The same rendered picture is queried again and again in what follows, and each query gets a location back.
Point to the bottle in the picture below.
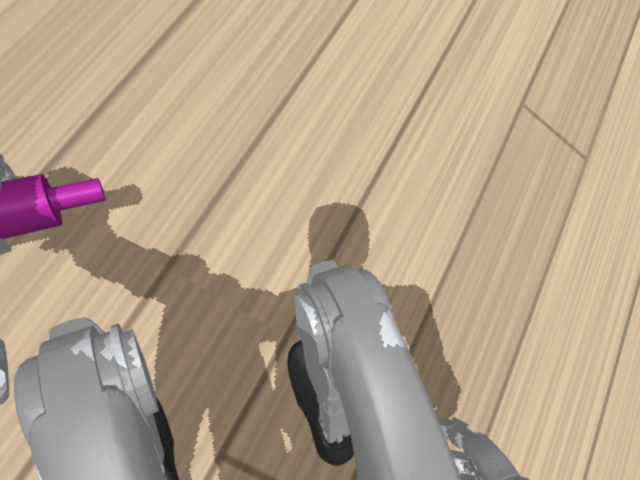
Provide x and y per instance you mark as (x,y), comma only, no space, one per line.
(29,204)

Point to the left robot foot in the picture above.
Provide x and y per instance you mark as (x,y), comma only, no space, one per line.
(167,443)

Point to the right robot hand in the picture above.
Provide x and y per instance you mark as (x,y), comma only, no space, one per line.
(482,459)

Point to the right robot foot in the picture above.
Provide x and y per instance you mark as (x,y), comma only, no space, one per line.
(334,453)

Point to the left robot hand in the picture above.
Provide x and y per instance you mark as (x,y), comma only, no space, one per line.
(5,174)

